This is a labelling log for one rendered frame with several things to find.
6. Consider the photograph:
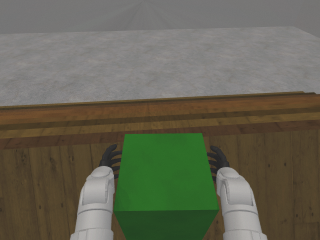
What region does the carton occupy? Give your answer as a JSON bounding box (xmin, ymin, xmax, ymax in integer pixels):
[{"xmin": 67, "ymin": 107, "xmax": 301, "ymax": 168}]
[{"xmin": 113, "ymin": 133, "xmax": 220, "ymax": 240}]

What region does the robot right forearm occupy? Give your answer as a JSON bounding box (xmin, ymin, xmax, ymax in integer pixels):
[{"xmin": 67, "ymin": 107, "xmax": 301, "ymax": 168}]
[{"xmin": 216, "ymin": 167, "xmax": 268, "ymax": 240}]

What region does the robot left forearm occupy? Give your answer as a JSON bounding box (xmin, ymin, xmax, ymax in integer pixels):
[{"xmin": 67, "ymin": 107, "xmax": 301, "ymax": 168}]
[{"xmin": 70, "ymin": 166, "xmax": 115, "ymax": 240}]

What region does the robot left hand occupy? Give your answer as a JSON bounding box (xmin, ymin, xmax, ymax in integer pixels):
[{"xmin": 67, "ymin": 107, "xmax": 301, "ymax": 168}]
[{"xmin": 98, "ymin": 144, "xmax": 123, "ymax": 179}]

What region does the robot right hand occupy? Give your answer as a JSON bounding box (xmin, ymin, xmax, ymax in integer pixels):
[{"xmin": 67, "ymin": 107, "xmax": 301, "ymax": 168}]
[{"xmin": 207, "ymin": 145, "xmax": 230, "ymax": 182}]

